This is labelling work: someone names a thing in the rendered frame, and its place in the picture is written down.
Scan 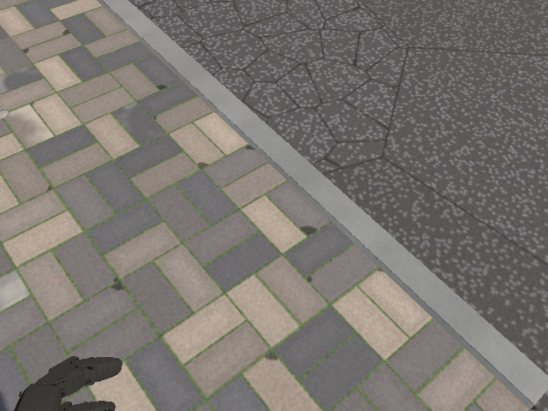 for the left robot hand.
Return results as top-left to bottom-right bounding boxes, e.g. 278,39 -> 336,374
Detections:
14,356 -> 122,411

